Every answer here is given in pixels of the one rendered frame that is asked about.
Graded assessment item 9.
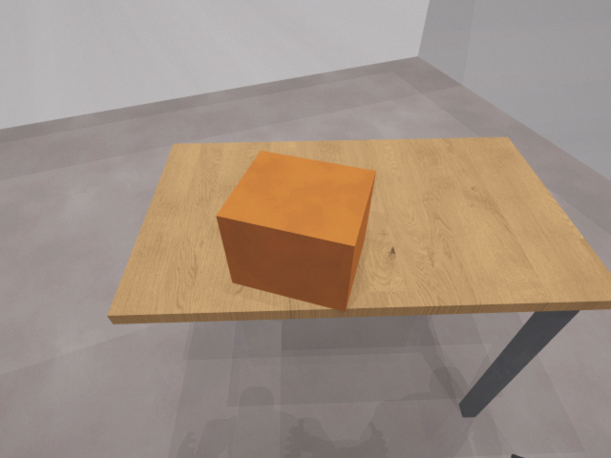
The table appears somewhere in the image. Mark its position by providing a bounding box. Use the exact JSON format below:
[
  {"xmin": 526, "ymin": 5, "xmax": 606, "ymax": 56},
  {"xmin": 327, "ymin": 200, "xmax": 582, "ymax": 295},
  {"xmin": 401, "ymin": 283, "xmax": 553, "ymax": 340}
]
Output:
[{"xmin": 107, "ymin": 137, "xmax": 611, "ymax": 418}]

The carton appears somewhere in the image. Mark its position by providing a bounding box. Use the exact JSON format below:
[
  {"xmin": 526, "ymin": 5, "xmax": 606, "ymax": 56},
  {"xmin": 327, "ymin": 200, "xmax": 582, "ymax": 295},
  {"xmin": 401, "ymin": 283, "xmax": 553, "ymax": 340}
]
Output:
[{"xmin": 216, "ymin": 151, "xmax": 376, "ymax": 312}]

